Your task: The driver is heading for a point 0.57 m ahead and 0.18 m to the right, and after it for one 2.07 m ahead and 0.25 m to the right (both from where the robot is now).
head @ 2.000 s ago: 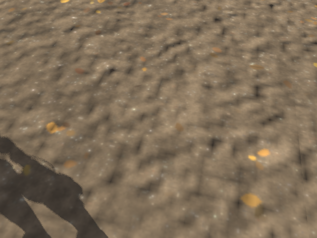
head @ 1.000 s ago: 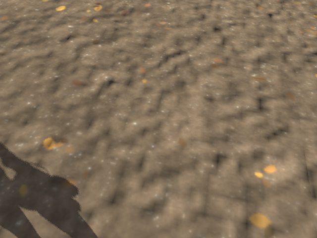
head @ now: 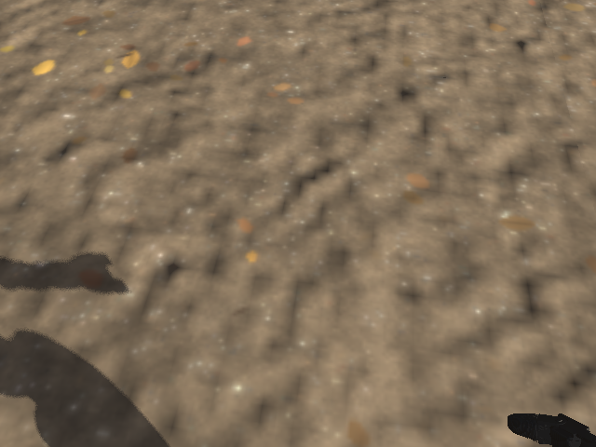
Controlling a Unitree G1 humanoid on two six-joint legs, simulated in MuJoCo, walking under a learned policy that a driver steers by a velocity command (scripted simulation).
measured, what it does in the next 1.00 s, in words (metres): walks ahead, turning right: right foot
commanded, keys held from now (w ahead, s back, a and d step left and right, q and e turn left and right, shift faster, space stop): w+e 0.66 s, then w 0.04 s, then w+q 0.30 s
